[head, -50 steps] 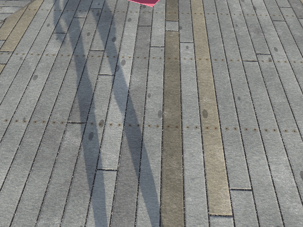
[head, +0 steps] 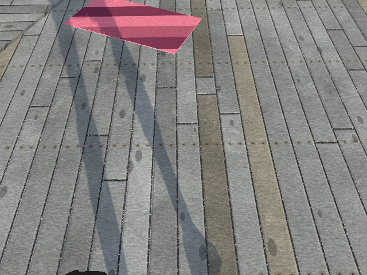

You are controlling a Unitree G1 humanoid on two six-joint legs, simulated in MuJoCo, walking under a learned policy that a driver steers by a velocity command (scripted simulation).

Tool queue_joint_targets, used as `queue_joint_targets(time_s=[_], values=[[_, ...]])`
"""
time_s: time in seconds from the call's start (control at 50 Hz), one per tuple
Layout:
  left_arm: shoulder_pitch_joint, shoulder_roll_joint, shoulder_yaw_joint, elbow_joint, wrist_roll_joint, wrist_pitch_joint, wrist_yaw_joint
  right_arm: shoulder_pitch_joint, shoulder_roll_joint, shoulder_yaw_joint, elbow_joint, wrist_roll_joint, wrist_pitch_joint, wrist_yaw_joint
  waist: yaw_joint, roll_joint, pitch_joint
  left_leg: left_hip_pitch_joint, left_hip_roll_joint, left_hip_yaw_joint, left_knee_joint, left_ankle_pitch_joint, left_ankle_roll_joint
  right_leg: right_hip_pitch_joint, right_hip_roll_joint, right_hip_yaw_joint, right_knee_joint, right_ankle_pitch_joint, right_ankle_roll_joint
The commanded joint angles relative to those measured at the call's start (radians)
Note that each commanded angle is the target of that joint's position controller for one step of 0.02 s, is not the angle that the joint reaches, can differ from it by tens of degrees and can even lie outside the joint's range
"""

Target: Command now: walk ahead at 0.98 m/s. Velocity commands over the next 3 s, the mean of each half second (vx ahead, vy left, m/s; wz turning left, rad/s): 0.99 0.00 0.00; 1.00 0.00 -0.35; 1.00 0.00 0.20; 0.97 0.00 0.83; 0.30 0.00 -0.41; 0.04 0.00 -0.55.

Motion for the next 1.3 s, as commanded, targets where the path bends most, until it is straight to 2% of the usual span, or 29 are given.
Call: queue_joint_targets(time_s=[0.02,0.08,0.12,0.14,0.16,0.18,0.2,0.24,0.32,0.44,0.52,0.58,0.6,0.62,0.64,0.66,0.7,0.74,0.82,0.96,1.02,1.06,1.08,1.1,1.12,1.14,1.16,1.22,1.3], values=[[-0.127,0.035,-0.008,-0.079,-0.014,-0.01,-0.001,-0.016,-0.143,-0.013,-0.056,0.006,-0.027,-0.013,0.033,0.039,0.163,-0.201,0.255,-0.067,-0.169,0.678,0.056,0.226,0.069,-0.072,-0.181,0.099,-0.025],[-0.066,0.091,0.009,-0.072,-0.009,-0.01,0.019,0.003,-0.202,-0.017,-0.043,-0.019,-0.007,-0.033,0.082,0.115,0.044,0.049,0.291,-0.039,0.064,1.266,0.026,0.316,0.184,-0.112,-0.23,-0.081,-0.06],[0.249,0.161,0.042,0.016,-0.011,-0.01,0.045,-0.036,-0.248,-0.031,-0.041,-0.046,0.025,-0.053,0.233,0.16,-0.127,0.049,0.316,-0.033,0.474,1.351,0.026,0.614,0.216,-0.072,-0.254,-0.214,-0.096],[0.44,0.205,0.064,0.071,0.003,-0.007,0.063,-0.085,-0.239,-0.032,-0.055,-0.047,0.031,-0.053,0.323,0.143,-0.207,-0.121,0.284,-0.02,0.763,1.143,0.033,0.858,0.144,-0.006,-0.256,-0.292,-0.123],[0.535,0.29,0.089,0.086,0.032,-0.003,0.077,-0.059,-0.104,-0.006,-0.098,-0.03,0.022,-0.033,0.278,-0.061,-0.306,-0.464,0.158,-0.023,1.166,0.424,0.033,1.128,-0.124,0.338,-0.23,-0.569,-0.18],[0.492,0.28,0.096,0.091,0.029,-0.003,0.055,0.027,-0.071,0.0,-0.119,0.029,0.0,-0.014,0.183,-0.253,-0.405,-0.779,0.018,-0.158,1.414,-0.148,0.022,1.281,-0.278,0.897,-0.451,-0.729,-0.292],[0.389,0.208,0.088,0.091,0.012,-0.009,0.042,-0.12,-0.14,-0.01,-0.15,0.019,-0.003,-0.026,0.173,-0.096,-0.227,-0.887,0.113,-0.182,1.384,-0.029,0.053,1.155,-0.212,0.774,-0.515,-0.723,-0.241],[0.31,0.097,0.062,0.109,0.013,-0.027,0.036,-0.238,-0.119,-0.004,-0.179,-0.001,-0.001,-0.017,0.113,0.078,-0.042,-0.834,0.183,-0.173,1.255,0.061,0.051,0.844,-0.146,0.517,-0.568,-0.516,-0.187],[0.347,0.076,0.042,0.165,-0.017,-0.058,0.048,-0.288,-0.052,0.016,-0.226,-0.05,0.05,0.025,0.02,0.015,0.082,-0.82,0.259,-0.141,1.104,0.076,-0.009,0.592,-0.051,0.305,-0.678,-0.424,-0.137],[0.443,0.132,0.043,0.177,-0.044,-0.089,0.038,-0.612,-0.063,0.044,-0.349,-0.028,0.037,0.049,0.088,0.013,0.161,-0.642,0.212,0.029,0.547,0.499,-0.011,0.512,0.03,0.089,-0.815,0.061,-0.091],[0.497,0.196,0.044,0.198,-0.028,-0.076,0.053,-0.632,-0.131,0.028,-0.357,-0.03,0.036,0.031,0.084,-0.042,0.087,-0.617,0.115,0.073,0.401,0.443,0.037,0.874,-0.022,0.036,-0.701,0.6,-0.059],[0.457,0.259,0.059,0.202,0.01,-0.032,0.084,-0.245,-0.221,-0.018,-0.247,-0.03,0.041,-0.007,-0.117,-0.115,-0.146,-0.235,0.042,0.043,0.395,0.221,0.078,0.912,-0.057,0.019,-0.164,0.847,-0.037],[0.426,0.236,0.056,0.188,0.017,-0.026,0.087,-0.05,-0.273,-0.042,-0.194,-0.042,0.047,-0.026,-0.199,-0.099,-0.231,-0.001,0.135,-0.047,0.435,0.096,0.102,0.735,-0.02,0.017,0.144,0.623,-0.038],[0.555,0.047,0.018,0.146,-0.024,-0.031,0.061,-0.016,-0.375,-0.073,-0.189,-0.081,0.046,-0.034,-0.069,0.216,-0.367,0.321,0.458,-0.531,0.404,-0.142,0.219,0.325,0.136,0.027,0.611,-0.239,-0.007],[0.54,0.113,0.028,0.14,-0.052,-0.054,0.058,-0.029,-0.323,-0.074,-0.183,-0.049,0.051,-0.009,-0.076,0.228,-0.467,0.369,0.507,-0.919,0.179,-0.269,0.25,0.158,0.211,0.162,0.759,-0.551,-0.024],[0.402,0.136,0.031,0.098,-0.054,-0.053,0.069,-0.153,-0.271,-0.067,-0.184,-0.047,0.041,-0.004,-0.035,0.134,-0.241,0.208,0.467,-0.728,0.141,-0.236,0.201,0.055,0.12,0.163,0.74,-0.433,-0.042],[0.308,0.107,0.024,0.089,-0.033,-0.041,0.058,-0.236,-0.144,-0.039,-0.172,-0.052,0.021,0.002,0.021,-0.033,-0.051,-0.117,0.393,-0.459,0.08,-0.064,0.119,0.124,0.045,0.162,0.606,-0.349,-0.048],[0.353,0.064,0.015,0.089,-0.005,-0.001,0.034,-0.227,-0.094,-0.02,-0.138,-0.041,0.006,-0.003,0.088,0.035,0.0,-0.288,0.36,-0.323,0.017,-0.017,0.073,0.207,0.005,0.167,0.545,-0.335,-0.03],[0.176,0.052,0.008,0.004,-0.007,0.033,0.01,-0.198,-0.116,-0.021,-0.11,-0.016,-0.026,0.004,0.093,0.053,0.115,-0.361,0.289,-0.049,-0.069,0.259,-0.016,0.1,-0.012,0.102,0.395,-0.178,-0.009],[-0.03,0.067,-0.008,-0.073,-0.015,0.012,-0.013,-0.083,-0.174,-0.008,-0.092,-0.005,-0.029,-0.04,0.063,0.07,0.107,-0.129,0.258,0.195,0.006,1.106,-0.114,0.222,0.139,-0.153,-0.08,0.078,-0.073],[0.211,0.154,0.023,-0.011,-0.011,0.02,-0.006,-0.141,-0.27,-0.033,-0.128,-0.018,0.011,-0.083,0.215,0.15,-0.049,-0.049,0.32,0.194,0.372,1.472,-0.124,0.494,0.239,-0.161,-0.111,-0.06,-0.114],[0.61,0.227,0.073,0.115,0.0,0.03,0.028,-0.248,-0.282,-0.041,-0.143,-0.033,0.037,-0.078,0.409,0.122,-0.158,-0.261,0.292,0.16,0.974,1.169,-0.068,0.898,0.179,0.03,-0.219,-0.173,-0.202],[0.562,0.283,0.097,0.132,-0.012,0.043,0.046,-0.248,-0.159,-0.019,-0.168,-0.042,0.023,-0.052,0.295,-0.166,-0.146,-0.579,0.097,0.12,1.377,-0.098,-0.045,1.076,0.036,0.21,-0.155,-0.113,-0.196],[0.482,0.348,0.101,0.083,0.021,0.031,0.045,-0.067,-0.079,0.011,-0.236,0.012,0.011,-0.041,0.139,-0.195,-0.341,-0.849,0.084,-0.12,1.596,-0.238,-0.03,1.285,-0.206,0.683,-0.253,-0.229,-0.377],[0.452,0.269,0.1,0.075,0.014,0.033,0.054,-0.203,-0.136,0.01,-0.247,0.014,-0.002,-0.038,0.206,-0.032,-0.264,-0.971,0.114,-0.141,1.562,-0.123,-0.005,1.191,-0.213,0.756,-0.488,-0.571,-0.349],[0.392,0.189,0.079,0.087,0.015,0.028,0.061,-0.245,-0.159,0.004,-0.247,0.016,0.0,-0.029,0.151,0.082,-0.052,-0.972,0.165,-0.135,1.466,-0.033,0.006,0.957,-0.194,0.628,-0.573,-0.644,-0.276],[0.347,0.145,0.066,0.088,0.019,0.012,0.059,-0.256,-0.146,0.004,-0.249,0.002,0.011,-0.022,0.102,0.116,0.015,-0.906,0.199,-0.157,1.384,0.008,0.003,0.784,-0.179,0.561,-0.596,-0.597,-0.237],[0.31,0.108,0.042,0.109,-0.004,-0.05,0.061,-0.211,-0.096,0.011,-0.214,-0.023,0.084,0.011,0.007,0.113,0.098,-0.73,0.271,-0.198,1.223,0.075,-0.029,0.481,-0.081,0.298,-0.671,-0.461,-0.101],[0.376,0.121,0.044,0.13,-0.014,-0.085,0.04,-0.399,-0.091,0.011,-0.272,-0.004,0.095,0.025,0.071,0.021,0.134,-0.806,0.239,-0.091,0.941,0.306,-0.016,0.555,0.042,-0.007,-0.697,0.048,0.03]])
